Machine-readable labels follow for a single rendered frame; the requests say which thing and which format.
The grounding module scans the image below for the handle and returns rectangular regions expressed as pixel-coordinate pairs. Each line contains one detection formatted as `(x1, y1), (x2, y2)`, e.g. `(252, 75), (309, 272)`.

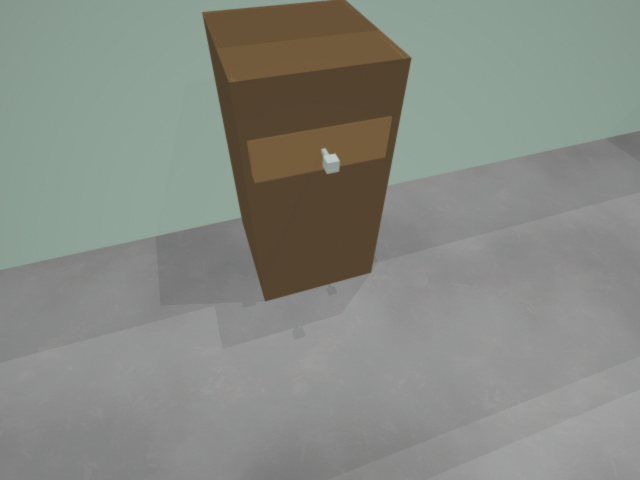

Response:
(321, 148), (340, 174)

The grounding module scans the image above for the drawer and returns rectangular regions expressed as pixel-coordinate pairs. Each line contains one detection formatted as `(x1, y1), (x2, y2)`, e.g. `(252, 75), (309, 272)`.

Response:
(247, 116), (392, 183)

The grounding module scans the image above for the cabinet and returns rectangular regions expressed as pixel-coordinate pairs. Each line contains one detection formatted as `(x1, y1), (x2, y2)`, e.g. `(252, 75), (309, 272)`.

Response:
(202, 0), (411, 301)

